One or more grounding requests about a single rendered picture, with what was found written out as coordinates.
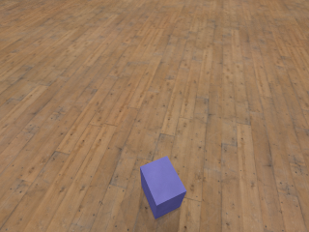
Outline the carton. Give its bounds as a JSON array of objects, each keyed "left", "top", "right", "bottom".
[{"left": 140, "top": 156, "right": 186, "bottom": 219}]

